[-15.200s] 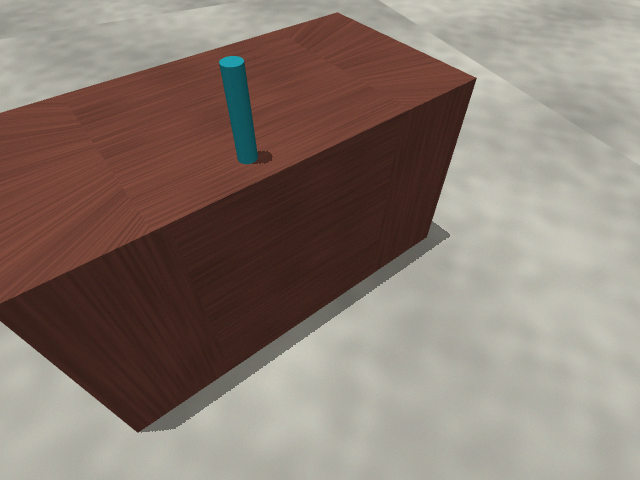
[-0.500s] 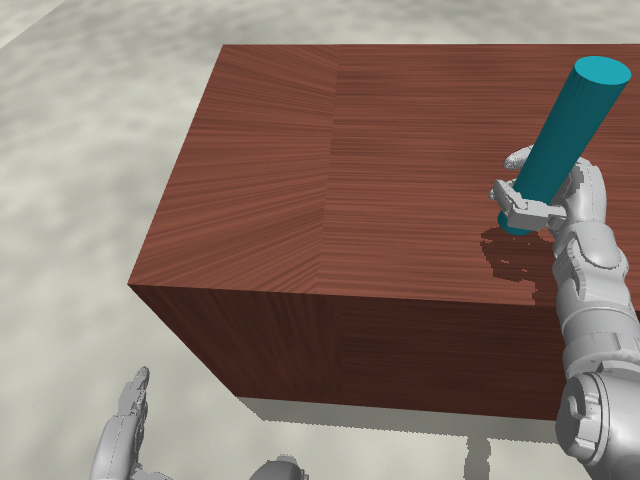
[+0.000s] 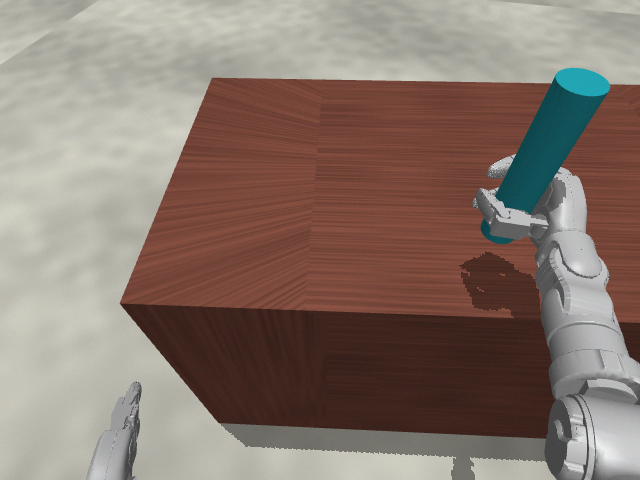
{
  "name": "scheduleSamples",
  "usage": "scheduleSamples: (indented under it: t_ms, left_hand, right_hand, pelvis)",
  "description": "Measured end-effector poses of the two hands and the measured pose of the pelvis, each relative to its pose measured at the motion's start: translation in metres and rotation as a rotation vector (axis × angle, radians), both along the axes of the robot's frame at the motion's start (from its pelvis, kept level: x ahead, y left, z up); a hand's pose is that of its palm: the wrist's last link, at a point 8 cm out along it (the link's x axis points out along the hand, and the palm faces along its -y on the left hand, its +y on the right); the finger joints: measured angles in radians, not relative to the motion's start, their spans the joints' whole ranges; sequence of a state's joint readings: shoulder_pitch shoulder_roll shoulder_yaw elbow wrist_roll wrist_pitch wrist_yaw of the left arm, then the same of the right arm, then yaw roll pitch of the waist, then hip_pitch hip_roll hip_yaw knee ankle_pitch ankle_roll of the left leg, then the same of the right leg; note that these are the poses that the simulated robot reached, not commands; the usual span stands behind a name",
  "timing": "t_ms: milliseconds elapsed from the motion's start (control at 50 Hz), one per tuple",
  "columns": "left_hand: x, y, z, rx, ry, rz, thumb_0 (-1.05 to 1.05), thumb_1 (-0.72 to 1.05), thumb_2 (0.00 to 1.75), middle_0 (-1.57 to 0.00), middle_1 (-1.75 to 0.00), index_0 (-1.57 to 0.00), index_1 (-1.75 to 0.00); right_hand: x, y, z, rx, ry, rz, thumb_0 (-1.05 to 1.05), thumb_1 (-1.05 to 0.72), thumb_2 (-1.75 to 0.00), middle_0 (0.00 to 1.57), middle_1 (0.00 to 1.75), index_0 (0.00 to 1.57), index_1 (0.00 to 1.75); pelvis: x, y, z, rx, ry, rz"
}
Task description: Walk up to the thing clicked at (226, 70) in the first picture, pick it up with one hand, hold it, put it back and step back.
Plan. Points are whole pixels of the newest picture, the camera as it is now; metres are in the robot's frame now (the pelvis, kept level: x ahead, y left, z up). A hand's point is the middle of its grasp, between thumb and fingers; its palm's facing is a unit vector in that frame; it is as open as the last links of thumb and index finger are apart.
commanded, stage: lift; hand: right
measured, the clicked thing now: (531, 170) +0.44 -0.19 +0.17
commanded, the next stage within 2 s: hold in 1.04 s
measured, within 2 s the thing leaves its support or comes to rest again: neither
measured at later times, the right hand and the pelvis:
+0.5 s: hand (537, 212) +0.36 -0.17 +0.18, palm faces +0.07 +1.00 -0.02, open 5.9 cm; pelvis -0.01 +0.01 +0.02, yaw -1 degrees
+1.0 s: hand (565, 219) +0.33 -0.18 +0.21, palm faces +0.07 +1.00 -0.04, open 5.9 cm; pelvis -0.02 +0.01 +0.02, yaw -1 degrees
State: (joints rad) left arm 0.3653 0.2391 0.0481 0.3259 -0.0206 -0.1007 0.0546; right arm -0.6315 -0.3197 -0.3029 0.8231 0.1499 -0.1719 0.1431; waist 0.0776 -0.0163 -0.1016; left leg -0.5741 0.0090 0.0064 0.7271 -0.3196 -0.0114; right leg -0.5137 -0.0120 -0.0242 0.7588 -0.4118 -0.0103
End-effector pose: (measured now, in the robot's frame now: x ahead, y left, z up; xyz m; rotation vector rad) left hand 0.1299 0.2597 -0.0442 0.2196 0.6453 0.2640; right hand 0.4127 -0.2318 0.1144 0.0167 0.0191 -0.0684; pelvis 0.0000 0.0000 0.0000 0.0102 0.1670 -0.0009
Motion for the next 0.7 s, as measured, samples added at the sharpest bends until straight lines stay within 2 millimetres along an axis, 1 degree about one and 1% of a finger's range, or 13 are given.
scheduleSamples:
  t_ms: [120, 260, 400, 480, 560, 700]
  left_hand:
    - [0.004, -0.002, 0.001, -0.023, -0.012, -0.004, -0.02, -0.52, 0.04, -0.06, -0.05, -0.05, -0.05]
    - [0.007, 0.000, -0.002, -0.042, -0.011, -0.002, -0.02, -0.52, 0.04, -0.05, -0.05, -0.05, -0.05]
    - [0.013, 0.000, 0.004, -0.045, -0.042, -0.010, -0.02, -0.52, 0.04, -0.05, -0.05, -0.04, -0.05]
    - [0.010, 0.005, 0.006, -0.036, -0.049, -0.006, -0.02, -0.52, 0.04, -0.05, -0.05, -0.04, -0.05]
    - [0.005, 0.005, 0.002, -0.038, -0.032, -0.007, -0.02, -0.53, 0.04, -0.05, -0.05, -0.04, -0.04]
    - [0.002, 0.007, 0.000, -0.036, -0.042, 0.005, -0.02, -0.53, 0.04, -0.05, -0.05, -0.04, -0.04]
  right_hand:
    - [-0.013, 0.001, 0.018, -0.017, -0.028, -0.006, -0.03, -0.07, -1.14, 0.95, 1.10, 0.99, 1.11]
    - [-0.037, 0.004, 0.039, -0.030, -0.043, -0.003, -0.03, -0.07, -1.13, 0.95, 1.10, 0.99, 1.11]
    - [-0.059, 0.005, 0.057, -0.031, -0.063, -0.003, -0.03, -0.08, -1.13, 0.95, 1.10, 0.99, 1.11]
    - [-0.071, 0.005, 0.062, -0.037, -0.057, -0.002, -0.03, -0.08, -1.12, 0.95, 1.10, 0.99, 1.11]
    - [-0.082, 0.006, 0.066, -0.040, -0.052, 0.004, -0.03, -0.08, -1.12, 0.95, 1.10, 0.99, 1.11]
    - [-0.094, 0.009, 0.081, -0.049, -0.072, 0.005, -0.03, -0.08, -1.12, 0.95, 1.10, 0.99, 1.11]
  pelvis:
    - [0.002, 0.003, 0.005, -0.003, -0.034, -0.001]
    - [0.002, 0.005, 0.010, -0.008, -0.080, -0.007]
    - [-0.003, 0.009, 0.014, -0.014, -0.121, -0.013]
    - [-0.006, 0.010, 0.016, -0.015, -0.137, -0.016]
    - [-0.009, 0.010, 0.017, -0.015, -0.152, -0.017]
    - [-0.015, 0.010, 0.019, -0.014, -0.173, -0.018]
